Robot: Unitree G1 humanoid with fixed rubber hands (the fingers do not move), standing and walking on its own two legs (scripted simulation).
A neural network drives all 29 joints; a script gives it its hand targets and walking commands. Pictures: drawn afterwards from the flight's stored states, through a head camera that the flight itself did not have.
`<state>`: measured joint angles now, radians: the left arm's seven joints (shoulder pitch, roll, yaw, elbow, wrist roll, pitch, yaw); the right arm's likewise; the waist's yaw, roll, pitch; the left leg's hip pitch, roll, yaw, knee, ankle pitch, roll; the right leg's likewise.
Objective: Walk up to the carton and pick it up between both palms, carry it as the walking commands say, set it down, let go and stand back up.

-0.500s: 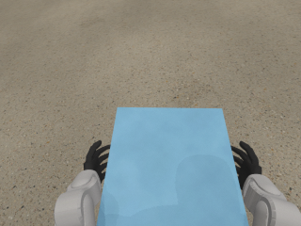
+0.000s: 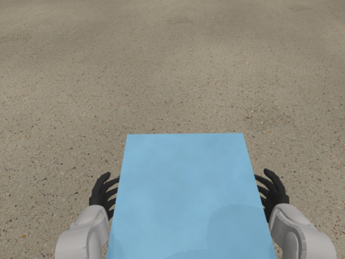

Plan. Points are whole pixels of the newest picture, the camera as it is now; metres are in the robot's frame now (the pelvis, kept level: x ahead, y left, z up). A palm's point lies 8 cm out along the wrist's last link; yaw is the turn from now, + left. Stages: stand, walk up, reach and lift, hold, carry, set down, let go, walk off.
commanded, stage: carry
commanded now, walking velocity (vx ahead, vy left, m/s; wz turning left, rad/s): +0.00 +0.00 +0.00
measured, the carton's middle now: (185, 209) +0.23 +0.02 +0.00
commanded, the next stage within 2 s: none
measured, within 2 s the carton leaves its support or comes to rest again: neither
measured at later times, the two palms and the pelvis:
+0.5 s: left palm (106, 239) +0.13 +0.16 +0.08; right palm out of the picture +0.12 -0.19 +0.09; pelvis -0.09 -0.01 +0.00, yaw -1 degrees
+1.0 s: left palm (113, 229) +0.16 +0.16 +0.06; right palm (305, 251) +0.16 -0.19 +0.06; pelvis -0.07 -0.01 +0.00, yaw +0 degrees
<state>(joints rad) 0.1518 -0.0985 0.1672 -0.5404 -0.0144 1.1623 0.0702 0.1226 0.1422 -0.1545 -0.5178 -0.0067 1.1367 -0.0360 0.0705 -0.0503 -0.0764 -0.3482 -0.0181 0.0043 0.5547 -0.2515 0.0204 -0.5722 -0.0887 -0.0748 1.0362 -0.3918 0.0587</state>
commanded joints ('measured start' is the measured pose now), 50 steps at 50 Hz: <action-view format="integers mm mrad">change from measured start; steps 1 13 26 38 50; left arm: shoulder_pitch -641 -533 -579 -611 -640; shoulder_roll -775 -732 -717 -691 -795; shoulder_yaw -937 -770 -785 -754 -829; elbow -271 -148 -175 -105 -230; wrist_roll -373 -249 -253 -241 -280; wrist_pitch -45 -20 1 -42 -129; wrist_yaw -147 -140 -112 -125 -135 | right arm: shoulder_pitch -387 -583 -540 -541 -596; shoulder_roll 688 713 687 651 769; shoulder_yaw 695 838 775 696 809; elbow -186 -239 -181 -93 -221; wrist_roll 226 318 299 241 308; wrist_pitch -38 15 31 -20 -96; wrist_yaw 85 99 86 81 102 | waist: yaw -93 -81 -80 -80 -66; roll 220 -29 58 67 36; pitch -237 -175 -177 -201 -266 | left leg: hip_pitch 150 71 29 52 19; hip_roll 261 102 96 102 95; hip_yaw -171 -100 -100 -106 -73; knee -233 -131 -144 -138 -82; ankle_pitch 91 72 -67 -13 -34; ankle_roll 113 14 7 20 18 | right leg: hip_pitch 50 199 152 172 289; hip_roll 16 -72 -41 -31 -57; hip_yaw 8 106 151 120 118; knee -139 -718 -712 -668 -668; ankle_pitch -33 -110 -210 -140 -108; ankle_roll -4 -86 -108 -109 -116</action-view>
